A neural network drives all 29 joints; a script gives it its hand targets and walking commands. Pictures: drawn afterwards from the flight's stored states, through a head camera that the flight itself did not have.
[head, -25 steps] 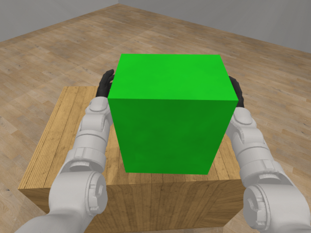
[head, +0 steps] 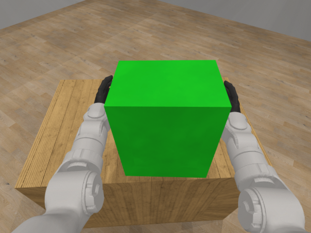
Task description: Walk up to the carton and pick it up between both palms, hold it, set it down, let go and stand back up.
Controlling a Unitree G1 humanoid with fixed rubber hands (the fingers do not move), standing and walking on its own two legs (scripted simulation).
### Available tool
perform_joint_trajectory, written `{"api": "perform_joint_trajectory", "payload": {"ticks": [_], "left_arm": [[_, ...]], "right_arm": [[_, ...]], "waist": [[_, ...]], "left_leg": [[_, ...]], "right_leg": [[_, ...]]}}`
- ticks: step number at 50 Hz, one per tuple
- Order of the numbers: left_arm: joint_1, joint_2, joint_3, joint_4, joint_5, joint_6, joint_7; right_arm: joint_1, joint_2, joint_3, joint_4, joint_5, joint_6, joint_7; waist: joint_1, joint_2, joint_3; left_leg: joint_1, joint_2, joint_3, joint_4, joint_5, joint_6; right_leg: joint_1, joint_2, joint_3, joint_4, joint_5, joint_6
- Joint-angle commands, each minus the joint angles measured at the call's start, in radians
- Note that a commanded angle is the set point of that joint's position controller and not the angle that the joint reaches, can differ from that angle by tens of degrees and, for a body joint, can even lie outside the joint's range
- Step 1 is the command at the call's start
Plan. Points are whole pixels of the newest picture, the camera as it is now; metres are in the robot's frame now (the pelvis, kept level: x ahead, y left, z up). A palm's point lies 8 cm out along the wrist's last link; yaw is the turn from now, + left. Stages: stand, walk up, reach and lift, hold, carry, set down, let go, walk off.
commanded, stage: set down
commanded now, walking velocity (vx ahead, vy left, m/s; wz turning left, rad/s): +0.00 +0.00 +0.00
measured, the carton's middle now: (165, 123) +0.41 +0.01 +0.06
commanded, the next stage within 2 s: none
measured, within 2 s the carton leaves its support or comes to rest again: rests again in 0.92 s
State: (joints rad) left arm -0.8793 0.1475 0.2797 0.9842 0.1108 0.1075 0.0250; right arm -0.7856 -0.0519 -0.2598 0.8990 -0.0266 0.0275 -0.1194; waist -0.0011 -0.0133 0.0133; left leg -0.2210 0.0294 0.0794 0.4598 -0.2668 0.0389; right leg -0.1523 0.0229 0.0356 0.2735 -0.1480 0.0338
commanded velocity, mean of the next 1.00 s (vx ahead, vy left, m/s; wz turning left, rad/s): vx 0.00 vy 0.00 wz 0.00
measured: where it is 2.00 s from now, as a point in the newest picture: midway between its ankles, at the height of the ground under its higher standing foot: outside the picture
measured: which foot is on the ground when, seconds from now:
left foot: down 0.00-1.00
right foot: down 0.00-1.00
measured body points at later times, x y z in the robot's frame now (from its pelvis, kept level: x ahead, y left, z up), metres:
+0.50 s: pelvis +0.01 +0.00 +0.00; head +0.06 +0.03 +0.45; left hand +0.45 +0.18 +0.07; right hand +0.43 -0.16 +0.08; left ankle -0.02 +0.08 -0.74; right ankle +0.00 -0.15 -0.74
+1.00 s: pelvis +0.01 +0.00 +0.00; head +0.08 +0.02 +0.44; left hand +0.45 +0.18 +0.06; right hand +0.43 -0.16 +0.06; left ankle -0.02 +0.08 -0.74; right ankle +0.00 -0.15 -0.74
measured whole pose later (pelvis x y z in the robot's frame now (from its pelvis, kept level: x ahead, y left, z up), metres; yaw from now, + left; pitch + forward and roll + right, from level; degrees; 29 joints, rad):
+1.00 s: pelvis +0.01 +0.00 +0.00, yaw +0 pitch +8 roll -3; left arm -0.88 0.16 0.28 1.15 0.11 -0.20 0.01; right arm -0.71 -0.01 -0.30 0.94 -0.08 -0.22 -0.13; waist 0.00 -0.01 0.01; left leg -0.34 0.03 0.08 0.46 -0.26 0.03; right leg -0.27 0.02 0.04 0.29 -0.15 0.03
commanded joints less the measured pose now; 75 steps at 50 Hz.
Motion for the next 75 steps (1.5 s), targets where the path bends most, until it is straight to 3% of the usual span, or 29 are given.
{"api": "perform_joint_trajectory", "payload": {"ticks": [1, 2, 4, 7, 9, 12, 13, 15, 16, 18, 22, 23, 27, 28, 29, 32, 33, 34, 36, 37, 44, 48, 57, 63, 65, 68, 69, 71, 75], "left_arm": [[-0.734, -0.620, -0.238, -0.121, -0.017, -0.120, -0.191], [-0.762, -0.581, -0.195, -0.104, -0.009, -0.133, -0.190], [-0.729, -0.623, -0.240, -0.091, -0.031, -0.144, -0.188], [-0.712, -0.606, -0.252, -0.114, -0.029, -0.182, -0.173], [-0.656, -0.575, -0.208, -0.005, 0.003, -0.175, -0.190], [-0.671, -0.589, -0.220, -0.037, -0.007, -0.190, -0.194], [-0.712, -0.644, -0.282, -0.077, -0.035, -0.200, -0.187], [-0.642, -0.617, -0.234, -0.069, -0.011, -0.220, -0.178], [-0.685, -0.618, -0.248, -0.054, -0.014, -0.222, -0.180], [-0.698, -0.630, -0.282, -0.054, -0.044, -0.249, -0.174], [-0.646, -0.623, -0.248, -0.038, -0.018, -0.266, -0.175], [-0.667, -0.618, -0.260, -0.012, -0.026, -0.273, -0.179], [-0.585, -0.585, -0.199, 0.058, 0.027, -0.278, -0.177], [-0.678, -0.622, -0.270, -0.024, -0.013, -0.304, -0.173], [-0.622, -0.606, -0.236, 0.024, 0.000, -0.300, -0.174], [-0.638, -0.621, -0.253, 0.039, -0.010, -0.330, -0.168], [-0.637, -0.649, -0.302, 0.003, -0.027, -0.342, -0.164], [-0.597, -0.606, -0.255, 0.054, 0.005, -0.334, -0.171], [-0.617, -0.620, -0.262, 0.057, -0.005, -0.352, -0.173], [-0.556, -0.601, -0.237, 0.072, 0.010, -0.353, -0.174], [-0.600, -0.583, -0.228, 0.096, 0.025, -0.374, -0.169], [-0.567, -0.587, -0.226, 0.120, 0.016, -0.401, -0.173], [-0.552, -0.558, -0.154, 0.213, 0.057, -0.395, -0.195], [-0.535, -0.533, -0.119, 0.197, 0.072, -0.400, -0.198], [-0.502, -0.505, -0.087, 0.230, 0.089, -0.393, -0.196], [-0.537, -0.532, -0.124, 0.203, 0.081, -0.399, -0.197], [-0.481, -0.500, -0.068, 0.256, 0.112, -0.393, -0.203], [-0.485, -0.541, -0.105, 0.218, 0.090, -0.394, -0.190], [-0.490, -0.529, -0.103, 0.211, 0.091, -0.406, -0.192]], "right_arm": [[-0.684, 0.687, 0.180, -0.186, -0.108, -0.089, 0.131], [-0.710, 0.689, 0.192, -0.168, -0.103, -0.082, 0.133], [-0.717, 0.682, 0.184, -0.207, -0.118, -0.107, 0.134], [-0.658, 0.709, 0.220, -0.181, -0.108, -0.120, 0.138], [-0.623, 0.665, 0.145, -0.114, -0.145, -0.123, 0.131], [-0.619, 0.691, 0.190, -0.153, -0.126, -0.122, 0.129], [-0.622, 0.695, 0.202, -0.173, -0.124, -0.143, 0.128], [-0.618, 0.726, 0.239, -0.174, -0.110, -0.153, 0.136], [-0.602, 0.698, 0.202, -0.146, -0.132, -0.153, 0.133], [-0.617, 0.687, 0.209, -0.156, -0.148, -0.175, 0.134], [-0.577, 0.714, 0.223, -0.137, -0.147, -0.183, 0.138], [-0.568, 0.696, 0.205, -0.110, -0.157, -0.187, 0.136], [-0.559, 0.686, 0.192, -0.123, -0.177, -0.201, 0.138], [-0.558, 0.704, 0.212, -0.110, -0.168, -0.216, 0.137], [-0.544, 0.701, 0.218, -0.114, -0.168, -0.215, 0.139], [-0.580, 0.719, 0.227, -0.132, -0.171, -0.244, 0.136], [-0.532, 0.730, 0.246, -0.106, -0.161, -0.252, 0.138], [-0.534, 0.700, 0.210, -0.096, -0.183, -0.251, 0.136], [-0.513, 0.712, 0.217, -0.096, -0.190, -0.265, 0.136], [-0.532, 0.724, 0.238, -0.130, -0.185, -0.274, 0.135], [-0.485, 0.690, 0.173, -0.024, -0.217, -0.286, 0.139], [-0.514, 0.694, 0.186, -0.085, -0.214, -0.317, 0.138], [-0.446, 0.684, 0.104, -0.027, -0.288, -0.293, 0.142], [-0.438, 0.694, 0.103, -0.017, -0.312, -0.297, 0.143], [-0.459, 0.679, 0.104, -0.044, -0.301, -0.299, 0.144], [-0.431, 0.671, 0.064, -0.007, -0.325, -0.305, 0.144], [-0.421, 0.678, 0.085, -0.004, -0.321, -0.298, 0.147], [-0.458, 0.665, 0.071, -0.037, -0.320, -0.317, 0.151], [-0.431, 0.698, 0.089, -0.030, -0.312, -0.318, 0.152]], "waist": [[-0.067, 0.087, -0.727], [-0.039, 0.046, -0.705], [-0.077, 0.055, -0.725], [-0.046, 0.099, -0.789], [-0.069, 0.058, -0.709], [-0.057, 0.080, -0.706], [-0.098, 0.100, -0.749], [-0.022, 0.101, -0.766], [-0.067, 0.127, -0.755], [-0.078, 0.097, -0.826], [-0.036, 0.098, -0.784], [-0.071, 0.090, -0.759], [-0.033, 0.097, -0.737], [-0.065, 0.122, -0.797], [-0.038, 0.092, -0.773], [-0.043, 0.077, -0.843], [-0.069, 0.126, -0.838], [-0.042, 0.100, -0.787], [-0.061, 0.092, -0.822], [-0.026, 0.077, -0.839], [-0.047, 0.113, -0.772], [-0.031, 0.083, -0.829], [-0.052, 0.058, -0.692], [-0.036, 0.021, -0.712], [0.000, 0.037, -0.679], [-0.056, 0.045, -0.666], [-0.010, 0.002, -0.621], [-0.031, 0.036, -0.668], [-0.028, 0.035, -0.690]], "left_leg": [[0.169, -0.028, -0.037, -0.055, 0.579, -0.126], [0.121, -0.024, -0.035, -0.069, 0.515, -0.111], [0.156, -0.014, -0.051, -0.053, 0.585, -0.129], [0.146, -0.020, -0.034, -0.029, 0.645, -0.132], [0.136, -0.008, -0.050, -0.039, 0.626, -0.129], [0.128, -0.015, -0.037, -0.041, 0.605, -0.127], [0.183, -0.009, -0.058, -0.026, 0.665, -0.143], [0.141, -0.017, -0.040, -0.013, 0.664, -0.135], [0.147, -0.012, -0.054, -0.009, 0.700, -0.148], [0.187, 0.002, -0.060, 0.012, 0.748, -0.151], [0.146, -0.011, -0.044, -0.006, 0.699, -0.140], [0.133, -0.002, -0.058, -0.003, 0.692, -0.142], [0.139, -0.010, -0.041, -0.008, 0.686, -0.137], [0.175, -0.008, -0.046, 0.007, 0.730, -0.152], [0.164, -0.003, -0.051, 0.014, 0.736, -0.139], [0.146, -0.006, -0.053, 0.023, 0.759, -0.146], [0.177, -0.009, -0.052, 0.033, 0.788, -0.158], [0.127, -0.009, -0.050, 0.019, 0.737, -0.149], [0.147, -0.006, -0.043, 0.024, 0.744, -0.145], [0.130, -0.012, -0.038, 0.036, 0.758, -0.135], [0.147, -0.001, -0.040, 0.025, 0.741, -0.151], [0.088, -0.014, -0.041, 0.027, 0.714, -0.141], [-0.003, -0.019, -0.030, -0.035, 0.489, -0.117], [-0.012, -0.017, -0.024, -0.035, 0.513, -0.114], [-0.037, -0.024, -0.016, -0.041, 0.450, -0.102], [-0.005, -0.018, -0.024, -0.031, 0.477, -0.117], [-0.040, -0.029, -0.015, -0.046, 0.429, -0.100], [0.033, -0.010, -0.036, -0.026, 0.550, -0.118], [-0.011, -0.026, -0.015, -0.024, 0.482, -0.104]], "right_leg": [[0.168, 0.023, -0.088, 0.060, 0.326, -0.021], [0.193, 0.011, -0.073, 0.063, 0.306, -0.016], [0.193, 0.022, -0.089, 0.066, 0.338, -0.014], [0.173, 0.019, -0.079, 0.079, 0.387, -0.023], [0.174, 0.017, -0.082, 0.082, 0.378, -0.019], [0.187, 0.016, -0.084, 0.089, 0.379, -0.016], [0.161, 0.024, -0.096, 0.089, 0.398, -0.019], [0.198, 0.014, -0.075, 0.103, 0.428, -0.020], [0.181, 0.016, -0.077, 0.097, 0.436, -0.024], [0.145, 0.018, -0.087, 0.099, 0.455, -0.027], [0.183, 0.012, -0.074, 0.088, 0.429, -0.029], [0.162, 0.010, -0.080, 0.092, 0.420, -0.030], [0.141, 0.012, -0.085, 0.090, 0.394, -0.035], [0.123, 0.017, -0.089, 0.102, 0.431, -0.034], [0.124, 0.016, -0.084, 0.099, 0.408, -0.032], [0.132, 0.018, -0.088, 0.105, 0.458, -0.031], [0.117, 0.014, -0.089, 0.113, 0.507, -0.035], [0.137, 0.009, -0.078, 0.094, 0.454, -0.037], [0.121, 0.008, -0.088, 0.102, 0.481, -0.034], [0.140, 0.006, -0.072, 0.112, 0.517, -0.032], [0.062, 0.014, -0.097, 0.097, 0.397, -0.046], [0.102, 0.003, -0.083, 0.123, 0.496, -0.034], [0.153, -0.015, -0.083, 0.126, 0.413, -0.031], [0.182, -0.021, -0.082, 0.137, 0.443, -0.018], [0.179, -0.031, -0.068, 0.125, 0.422, -0.023], [0.116, -0.019, -0.096, 0.113, 0.369, -0.029], [0.157, -0.021, -0.085, 0.121, 0.358, -0.025], [0.132, -0.009, -0.099, 0.135, 0.398, -0.021], [0.127, -0.017, -0.089, 0.138, 0.417, -0.029]]}}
